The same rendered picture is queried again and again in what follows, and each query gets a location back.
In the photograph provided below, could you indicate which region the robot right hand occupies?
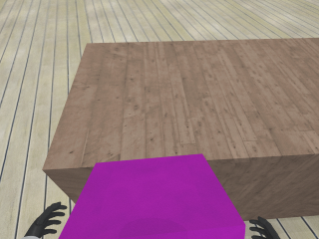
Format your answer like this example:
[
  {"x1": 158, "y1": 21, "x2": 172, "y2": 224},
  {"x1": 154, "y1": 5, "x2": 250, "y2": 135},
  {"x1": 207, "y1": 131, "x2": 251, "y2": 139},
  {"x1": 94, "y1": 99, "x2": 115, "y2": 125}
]
[{"x1": 249, "y1": 216, "x2": 280, "y2": 239}]

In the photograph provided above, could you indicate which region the pedestal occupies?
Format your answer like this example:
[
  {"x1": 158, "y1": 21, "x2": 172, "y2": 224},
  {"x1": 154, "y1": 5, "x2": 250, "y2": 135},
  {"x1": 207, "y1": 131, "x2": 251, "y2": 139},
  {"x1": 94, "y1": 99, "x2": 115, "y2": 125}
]
[{"x1": 42, "y1": 38, "x2": 319, "y2": 221}]

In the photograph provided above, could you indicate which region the robot left hand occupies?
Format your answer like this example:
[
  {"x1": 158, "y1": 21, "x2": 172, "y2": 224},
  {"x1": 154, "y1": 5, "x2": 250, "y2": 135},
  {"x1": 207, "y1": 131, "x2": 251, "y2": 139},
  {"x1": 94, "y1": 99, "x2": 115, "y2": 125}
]
[{"x1": 24, "y1": 201, "x2": 68, "y2": 238}]

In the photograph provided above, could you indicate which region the carton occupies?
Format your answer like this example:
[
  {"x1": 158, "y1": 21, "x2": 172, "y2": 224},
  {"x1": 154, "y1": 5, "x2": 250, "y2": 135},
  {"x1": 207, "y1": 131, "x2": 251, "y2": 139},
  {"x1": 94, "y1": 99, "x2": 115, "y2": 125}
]
[{"x1": 58, "y1": 153, "x2": 246, "y2": 239}]

